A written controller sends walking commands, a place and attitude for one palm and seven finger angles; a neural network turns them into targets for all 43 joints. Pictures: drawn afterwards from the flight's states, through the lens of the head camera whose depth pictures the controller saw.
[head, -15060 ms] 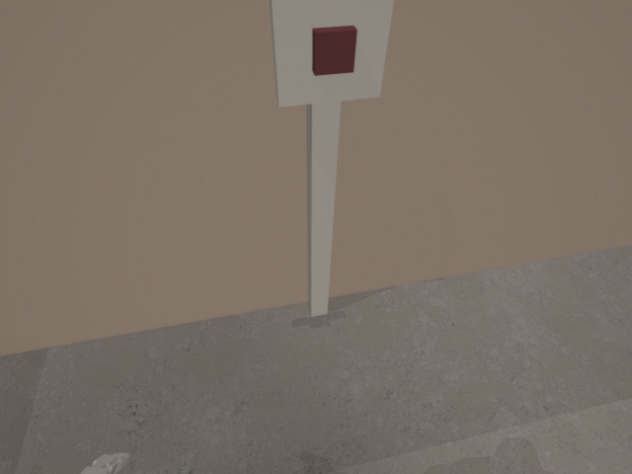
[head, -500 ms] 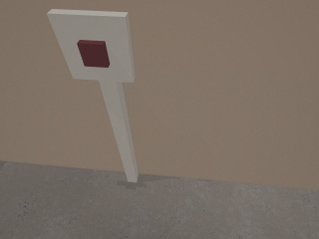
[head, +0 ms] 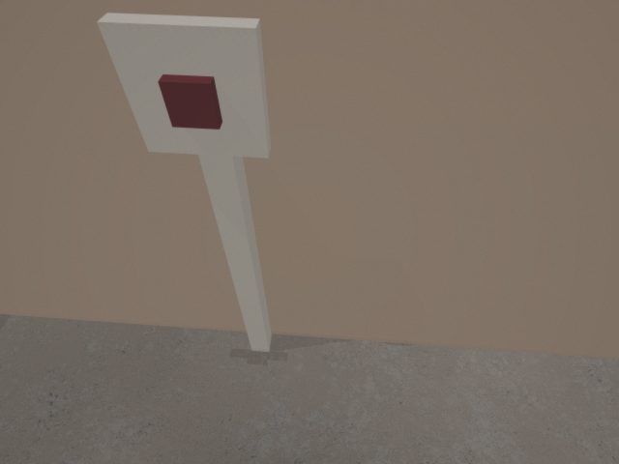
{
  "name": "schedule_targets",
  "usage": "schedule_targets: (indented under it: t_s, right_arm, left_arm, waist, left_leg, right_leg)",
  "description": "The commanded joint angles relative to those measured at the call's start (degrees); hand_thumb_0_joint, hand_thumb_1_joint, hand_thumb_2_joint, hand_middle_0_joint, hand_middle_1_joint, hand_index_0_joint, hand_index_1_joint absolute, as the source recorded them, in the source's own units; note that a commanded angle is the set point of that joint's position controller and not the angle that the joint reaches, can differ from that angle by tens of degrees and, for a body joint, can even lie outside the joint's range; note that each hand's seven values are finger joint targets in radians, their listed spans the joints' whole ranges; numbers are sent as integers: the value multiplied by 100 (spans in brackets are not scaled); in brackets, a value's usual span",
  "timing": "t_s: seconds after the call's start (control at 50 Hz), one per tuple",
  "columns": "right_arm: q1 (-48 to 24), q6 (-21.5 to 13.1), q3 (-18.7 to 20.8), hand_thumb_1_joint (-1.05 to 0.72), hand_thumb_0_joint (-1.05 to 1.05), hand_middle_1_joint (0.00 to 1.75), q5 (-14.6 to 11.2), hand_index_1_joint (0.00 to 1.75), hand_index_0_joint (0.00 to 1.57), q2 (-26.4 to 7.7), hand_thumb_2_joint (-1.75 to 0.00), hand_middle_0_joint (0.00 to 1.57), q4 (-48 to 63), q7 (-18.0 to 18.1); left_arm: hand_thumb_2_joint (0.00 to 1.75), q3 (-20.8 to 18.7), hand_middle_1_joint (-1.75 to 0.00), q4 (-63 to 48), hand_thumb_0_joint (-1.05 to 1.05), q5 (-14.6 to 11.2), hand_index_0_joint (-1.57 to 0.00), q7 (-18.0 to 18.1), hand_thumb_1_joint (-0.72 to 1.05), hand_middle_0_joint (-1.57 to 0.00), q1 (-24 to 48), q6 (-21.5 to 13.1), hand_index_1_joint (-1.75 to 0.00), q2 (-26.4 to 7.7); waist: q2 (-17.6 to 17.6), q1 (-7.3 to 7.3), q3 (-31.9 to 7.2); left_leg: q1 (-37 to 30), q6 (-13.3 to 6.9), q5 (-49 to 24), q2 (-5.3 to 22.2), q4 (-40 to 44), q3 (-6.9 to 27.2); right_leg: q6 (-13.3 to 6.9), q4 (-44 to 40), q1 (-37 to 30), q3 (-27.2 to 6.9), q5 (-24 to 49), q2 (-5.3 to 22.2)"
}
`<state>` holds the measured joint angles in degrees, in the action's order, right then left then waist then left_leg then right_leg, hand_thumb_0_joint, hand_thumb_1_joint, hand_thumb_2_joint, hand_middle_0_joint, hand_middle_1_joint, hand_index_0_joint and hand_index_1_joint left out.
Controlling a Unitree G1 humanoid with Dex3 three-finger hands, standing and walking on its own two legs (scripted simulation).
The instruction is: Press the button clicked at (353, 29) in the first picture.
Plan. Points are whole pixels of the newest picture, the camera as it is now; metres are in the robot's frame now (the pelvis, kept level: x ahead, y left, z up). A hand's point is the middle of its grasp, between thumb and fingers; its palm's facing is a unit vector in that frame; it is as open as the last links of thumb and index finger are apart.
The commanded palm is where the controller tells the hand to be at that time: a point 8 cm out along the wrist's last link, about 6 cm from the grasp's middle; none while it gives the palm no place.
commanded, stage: look again from close up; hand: left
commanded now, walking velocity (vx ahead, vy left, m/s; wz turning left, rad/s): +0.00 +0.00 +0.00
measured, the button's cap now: (192, 101) +0.54 +0.20 +0.19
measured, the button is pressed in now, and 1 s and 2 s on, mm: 0 0 0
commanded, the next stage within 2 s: shuffle to correct the standing spot in 0.48 s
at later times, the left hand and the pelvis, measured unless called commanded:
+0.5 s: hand out of the picture -0.01 +0.22 -0.18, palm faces +0.00 -0.98 -0.22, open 7.4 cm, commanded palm none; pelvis -0.01 +0.04 -0.01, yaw -1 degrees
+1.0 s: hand out of the picture -0.02 +0.17 -0.20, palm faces +0.08 -0.98 -0.16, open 7.4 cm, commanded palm none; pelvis +0.05 +0.01 -0.02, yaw +1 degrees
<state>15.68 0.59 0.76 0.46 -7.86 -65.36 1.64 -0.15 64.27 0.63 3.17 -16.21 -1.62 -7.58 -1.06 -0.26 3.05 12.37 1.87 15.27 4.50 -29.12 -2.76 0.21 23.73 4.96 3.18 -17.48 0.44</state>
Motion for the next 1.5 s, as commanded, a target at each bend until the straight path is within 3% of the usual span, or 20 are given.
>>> schedule_targets:
  t_s: [0.0, 0.06, 0.1, 0.26, 0.56, 0.74, 0.84, 0.9, 0.92, 0.94, 0.96, 0.98, 1.0, 1.06, 1.2, 1.22, 1.24, 1.26, 1.32, 1.48]
  right_arm:
    - [370, -159, 56, -90, 0, 30, -12, 30, 20, -283, -90, 20, 587, -65]
    - [633, -247, 67, -90, 0, 30, 57, 30, 20, -673, -90, 20, 592, -55]
    - [387, -218, 69, -90, 0, 30, 43, 30, 20, -736, -90, 20, 662, -27]
    - [274, -180, 66, -90, 0, 30, 54, 30, 20, -806, -90, 20, 767, -52]
    - [203, -231, 35, -90, 0, 30, 10, 30, 20, -798, -90, 20, 576, -31]
    - [205, -123, 153, -90, 0, 30, 89, 30, 20, -840, -90, 20, 604, -92]
    - [-119, -263, 65, -90, 0, 30, 85, 30, 20, -429, -90, 20, 825, -112]
    - [-454, -331, 37, -90, 0, 30, 64, 30, 20, -355, -90, 20, 922, -101]
    - [-206, -333, 15, -90, 0, 30, 38, 30, 20, -300, -90, 20, 798, -76]
    - [329, -362, 3, -90, 0, 30, 19, 30, 20, -377, -90, 20, 556, -36]
    - [968, -380, 63, -90, 0, 30, 34, 30, 20, -750, -90, 20, 318, 40]
    - [1462, -371, 97, -90, 0, 30, 10, 30, 20, -978, -90, 20, 215, 113]
    - [1335, -325, 96, -90, 0, 30, -30, 30, 20, -1020, -90, 20, 147, 137]
    - [463, -230, 107, -90, 0, 30, 18, 30, 20, -810, -90, 20, 395, 183]
    - [-288, -55, 336, -90, 0, 30, 63, 30, 20, -1065, -90, 20, 902, 91]
    - [-155, -32, 335, -90, 0, 30, 40, 30, 20, -885, -90, 20, 940, 69]
    - [35, 8, 315, -90, 0, 30, 11, 30, 20, -597, -90, 20, 985, 39]
    - [11, 72, 314, -90, 0, 30, -12, 30, 20, -522, -90, 20, 996, 57]
    - [-150, 165, 294, -90, 0, 30, 39, 30, 20, -495, -90, 20, 957, -24]
    - [-402, 103, 195, -90, 0, 30, 23, 30, 20, -480, -90, 20, 1138, -142]
  left_arm:
    - [90, -113, -30, -368, 0, 62, -20, 49, 90, -20, -332, -182, -30, -922]
    - [90, -104, -30, -553, 0, -1, -20, 30, 90, -20, -322, -67, -30, -615]
    - [90, -68, -30, -522, 0, 19, -20, 2, 90, -20, -392, 50, -30, -562]
    - [90, -32, -30, -499, 0, 48, -20, -89, 90, -20, -388, 118, -30, -659]
    - [90, -25, -30, -333, 0, 35, -20, -105, 90, -20, -458, 49, -30, -815]
    - [90, -99, -30, -273, 0, 102, -20, -227, 90, -20, -795, 72, -30, -718]
    - [90, -254, -30, -89, 0, 81, -20, -175, 90, -20, -1362, -45, -30, -1018]
    - [90, -269, -30, -26, 0, 138, -20, -101, 90, -20, -1501, -112, -30, -922]
    - [90, -250, -30, -83, 0, 134, -20, -74, 90, -20, -1311, -86, -30, -860]
    - [90, -213, -30, -155, 0, 90, -20, -58, 90, -20, -1051, -61, -30, -809]
    - [90, -156, -30, -237, 0, 3, -20, -45, 90, -20, -958, -60, -30, -680]
    - [90, -99, -30, -342, 0, -95, -20, 4, 90, -20, -788, -78, -30, -542]
    - [90, -110, -30, -438, 0, -67, -20, 37, 90, -20, -571, -45, -30, -575]
    - [90, -175, -30, -524, 0, 3, -20, 0, 90, -20, -196, 128, -30, -507]
    - [90, -320, -30, -571, 0, 94, -20, -108, 90, -20, -865, 165, -30, -635]
    - [90, -363, -30, -642, 0, 143, -20, -93, 90, -20, -878, 110, -30, -918]
    - [90, -426, -30, -710, 0, 153, -20, -78, 90, -20, -849, 81, -30, -1309]
    - [90, -401, -30, -778, 0, 110, -20, -93, 90, -20, -852, 85, -30, -1432]
    - [90, -342, -30, -1020, 0, 121, -20, -48, 90, -20, -59, 121, -30, -1108]
    - [90, -484, -30, -1195, 0, 153, -20, -50, 90, -20, -85, 137, -30, -1483]
  waist:
    - [598, -206, -371]
    - [-326, -106, -659]
    - [-752, 20, -168]
    - [-150, 68, 326]
    - [130, 46, -105]
    - [-52, 81, 634]
    - [1389, 264, 358]
    - [1050, 326, 356]
    - [810, 153, 246]
    - [451, -111, -111]
    - [-388, -297, -695]
    - [-1171, -409, -1108]
    - [-1543, -311, -857]
    - [-950, -96, 225]
    - [-354, 344, -473]
    - [561, 311, -701]
    - [1624, 287, -825]
    - [1477, 373, -890]
    - [1353, 129, -299]
    - [905, 352, -654]
  left_leg:
    - [326, -193, 186, -71, -359, -29]
    - [-97, -415, -1822, 312, 50, 512]
    - [243, -537, -1334, 401, 361, 732]
    - [588, -517, 474, 238, 994, 839]
    - [-73, -445, -929, 136, 578, 434]
    - [726, -598, 1727, 240, 711, 678]
    - [1730, -371, 651, -363, -1268, -411]
    - [1932, -345, 1140, -236, -1212, -349]
    - [1345, -336, 632, -239, -571, -369]
    - [181, -385, -1285, -219, 139, -254]
    - [-1322, -685, -4171, 414, -237, 412]
    - [-2038, -1249, -7088, 1276, -138, 1233]
    - [-2015, -1511, -8030, 1539, 186, 1223]
    - [-872, -1324, -6057, 1320, 520, 696]
    - [-17, -651, -3200, 804, -243, 97]
    - [331, -372, -1652, 245, -906, -169]
    - [902, -128, 1103, -480, -1888, -378]
    - [862, -172, 2196, -515, -2760, 165]
    - [1386, -103, 1460, -352, -3718, 365]
    - [1069, 0, 1251, -375, -1858, 39]
  right_leg:
    - [-423, 13, 183, -523, 3610, 1040]
    - [-233, 558, 504, -215, 1126, 378]
    - [-180, 457, 708, -124, -64, 220]
    - [-145, 291, 962, -222, -262, 280]
    - [-105, 26, 842, -425, 621, 511]
    - [-332, 178, 1320, -410, -1335, 317]
    - [-826, -507, 127, -1577, 169, 1244]
    - [-1078, -41, -432, -1381, 3285, 1452]
    - [-909, 379, -314, -956, 4066, 1249]
    - [-549, 1131, 96, -436, 4590, 843]
    - [-174, 1901, 1057, -63, 3640, 444]
    - [21, 2608, 1664, 77, 494, 109]
    - [-7, 3110, 1998, -246, -1700, 102]
    - [16, 2597, 2096, -240, -1543, 431]
    - [-39, 908, 690, 45, 1706, 383]
    - [-233, 751, 377, -642, 3365, 879]
    - [-836, 267, 170, -1775, 4811, 2019]
    - [-1299, -43, 484, -1931, 4667, 2431]
    - [-1202, -220, 911, -1462, 3381, 1868]
    - [-1246, -414, 538, -1457, 1956, 1861]
